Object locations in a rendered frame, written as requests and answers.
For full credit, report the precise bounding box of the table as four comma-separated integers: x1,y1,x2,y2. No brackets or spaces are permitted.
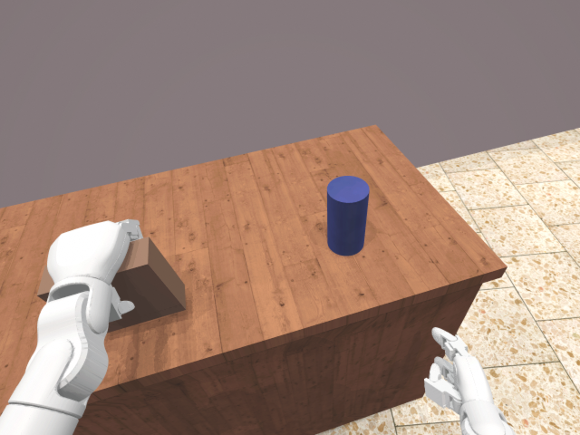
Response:
0,125,508,435

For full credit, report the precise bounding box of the right robot hand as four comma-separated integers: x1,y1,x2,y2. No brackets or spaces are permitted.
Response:
424,327,494,415

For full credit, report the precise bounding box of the left robot forearm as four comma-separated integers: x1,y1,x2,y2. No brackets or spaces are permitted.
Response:
0,276,112,435

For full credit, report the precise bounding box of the right robot forearm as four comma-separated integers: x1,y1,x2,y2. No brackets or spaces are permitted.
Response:
459,401,516,435

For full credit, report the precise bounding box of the left robot hand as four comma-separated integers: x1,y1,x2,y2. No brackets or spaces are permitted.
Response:
47,219,143,322

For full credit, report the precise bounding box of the sponge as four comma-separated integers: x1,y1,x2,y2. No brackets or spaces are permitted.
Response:
37,237,186,333

